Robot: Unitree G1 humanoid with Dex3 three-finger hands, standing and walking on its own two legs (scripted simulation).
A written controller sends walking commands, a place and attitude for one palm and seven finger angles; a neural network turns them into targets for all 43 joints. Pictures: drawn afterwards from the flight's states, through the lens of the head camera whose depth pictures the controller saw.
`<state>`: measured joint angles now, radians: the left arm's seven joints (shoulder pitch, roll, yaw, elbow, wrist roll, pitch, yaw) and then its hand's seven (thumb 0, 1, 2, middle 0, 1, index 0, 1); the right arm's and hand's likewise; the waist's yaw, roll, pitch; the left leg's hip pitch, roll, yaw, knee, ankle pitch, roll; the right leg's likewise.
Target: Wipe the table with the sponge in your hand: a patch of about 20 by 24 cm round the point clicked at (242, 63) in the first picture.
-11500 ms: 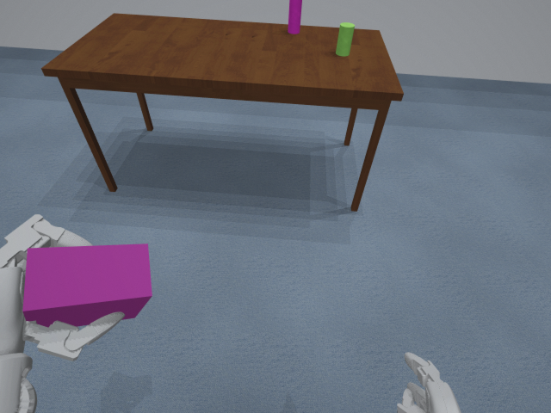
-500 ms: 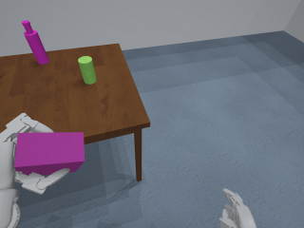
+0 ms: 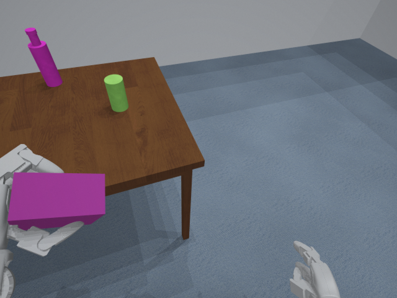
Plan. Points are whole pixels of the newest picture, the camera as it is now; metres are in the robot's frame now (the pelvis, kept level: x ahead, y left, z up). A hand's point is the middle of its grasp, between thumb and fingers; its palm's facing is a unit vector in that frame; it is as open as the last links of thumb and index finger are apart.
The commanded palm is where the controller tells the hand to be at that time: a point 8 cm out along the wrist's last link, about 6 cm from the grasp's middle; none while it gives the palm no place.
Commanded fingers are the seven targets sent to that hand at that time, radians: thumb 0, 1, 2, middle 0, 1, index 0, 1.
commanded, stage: shuffle to correct the standing spot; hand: left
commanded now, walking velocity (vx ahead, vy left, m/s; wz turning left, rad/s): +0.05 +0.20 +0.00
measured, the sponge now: (71, 202) +0.22 +0.22 +0.14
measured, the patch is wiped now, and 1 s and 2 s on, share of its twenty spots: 0.00 0.00 0.00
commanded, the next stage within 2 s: none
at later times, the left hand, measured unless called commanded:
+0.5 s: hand (27, 191) +0.22 +0.26 +0.18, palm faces +0.33 -0.83 -0.44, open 10.2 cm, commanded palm +0.16 +0.31 +0.18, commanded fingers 0.00 0.10 1.30 -1.20 -1.60 -1.20 -1.60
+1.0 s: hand out of the picture +0.22 +0.35 +0.18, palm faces +0.33 -0.82 -0.46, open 10.2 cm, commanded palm +0.16 +0.39 +0.18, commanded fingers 0.00 0.10 1.30 -1.20 -1.60 -1.20 -1.60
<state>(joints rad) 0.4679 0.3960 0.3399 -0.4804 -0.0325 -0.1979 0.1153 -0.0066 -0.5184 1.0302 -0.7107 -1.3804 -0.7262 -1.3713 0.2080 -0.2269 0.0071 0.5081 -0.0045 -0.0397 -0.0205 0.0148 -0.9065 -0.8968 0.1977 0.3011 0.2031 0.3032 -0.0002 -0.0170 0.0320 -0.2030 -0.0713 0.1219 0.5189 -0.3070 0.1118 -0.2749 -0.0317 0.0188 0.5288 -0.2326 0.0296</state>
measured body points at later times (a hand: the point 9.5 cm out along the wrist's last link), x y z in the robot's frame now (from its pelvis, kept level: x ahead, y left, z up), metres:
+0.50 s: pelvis -0.02 +0.04 +0.00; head +0.00 +0.04 +0.44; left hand +0.19 +0.30 +0.20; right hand +0.13 -0.18 -0.10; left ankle +0.01 +0.12 -0.73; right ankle -0.02 -0.04 -0.72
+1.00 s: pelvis -0.02 +0.12 -0.01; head +0.01 +0.13 +0.44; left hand +0.20 +0.39 +0.20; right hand +0.14 -0.13 -0.08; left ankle +0.03 +0.26 -0.73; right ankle -0.03 +0.00 -0.72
